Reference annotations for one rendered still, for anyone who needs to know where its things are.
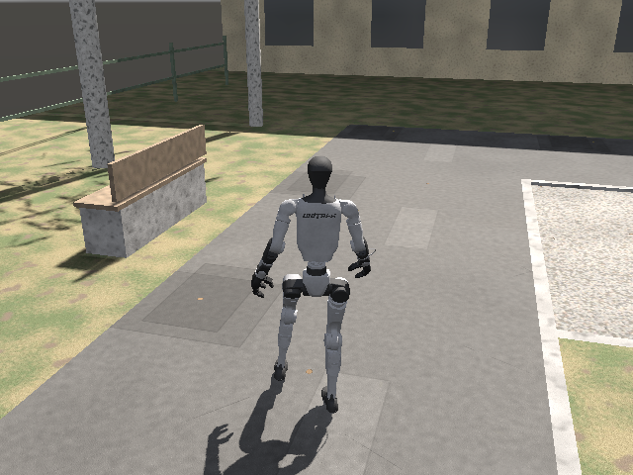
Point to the robot right upper arm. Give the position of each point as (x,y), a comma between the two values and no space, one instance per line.
(349,210)

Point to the right robot hand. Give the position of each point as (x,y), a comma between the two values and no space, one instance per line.
(364,272)

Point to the left robot hand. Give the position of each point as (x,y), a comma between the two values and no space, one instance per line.
(257,282)

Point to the robot torso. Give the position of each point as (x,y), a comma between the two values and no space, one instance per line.
(318,227)

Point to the robot left upper arm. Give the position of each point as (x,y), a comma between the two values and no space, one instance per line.
(286,209)

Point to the robot right forearm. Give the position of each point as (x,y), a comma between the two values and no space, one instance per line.
(363,256)

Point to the robot left forearm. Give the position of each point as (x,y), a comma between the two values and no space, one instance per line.
(266,261)

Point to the robot left thigh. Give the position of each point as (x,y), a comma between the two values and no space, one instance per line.
(292,287)

